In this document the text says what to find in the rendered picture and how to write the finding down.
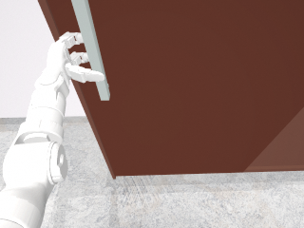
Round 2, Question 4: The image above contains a robot left hand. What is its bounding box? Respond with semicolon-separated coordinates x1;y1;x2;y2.
47;31;105;83

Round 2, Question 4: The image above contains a handle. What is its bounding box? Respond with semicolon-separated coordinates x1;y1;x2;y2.
71;0;110;101

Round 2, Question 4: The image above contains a left robot forearm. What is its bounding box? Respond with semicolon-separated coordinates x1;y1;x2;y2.
3;66;70;184

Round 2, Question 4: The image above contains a wardrobe door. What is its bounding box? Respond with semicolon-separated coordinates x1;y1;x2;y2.
47;0;304;177
249;107;304;167

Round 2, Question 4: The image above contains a left robot upper arm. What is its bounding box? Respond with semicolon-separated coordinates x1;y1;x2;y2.
0;141;68;228

